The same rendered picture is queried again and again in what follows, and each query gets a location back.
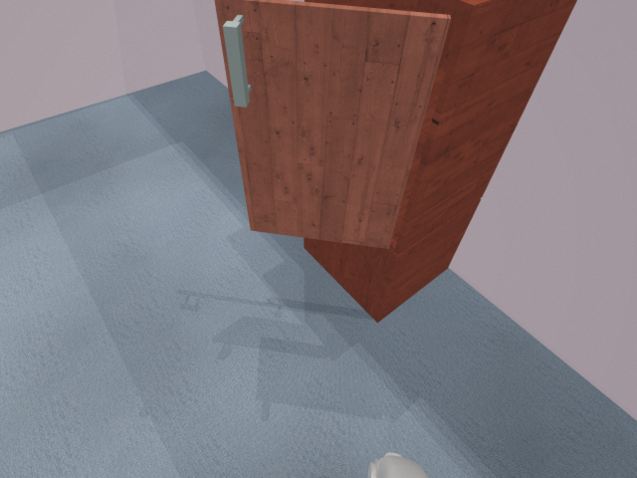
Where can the cupboard door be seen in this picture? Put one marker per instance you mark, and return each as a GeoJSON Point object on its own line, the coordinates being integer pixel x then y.
{"type": "Point", "coordinates": [338, 98]}

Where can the handle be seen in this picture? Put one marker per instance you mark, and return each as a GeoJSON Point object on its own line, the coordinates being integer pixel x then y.
{"type": "Point", "coordinates": [236, 61]}

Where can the right robot thigh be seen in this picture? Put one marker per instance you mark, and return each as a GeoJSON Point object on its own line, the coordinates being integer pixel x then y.
{"type": "Point", "coordinates": [395, 467]}

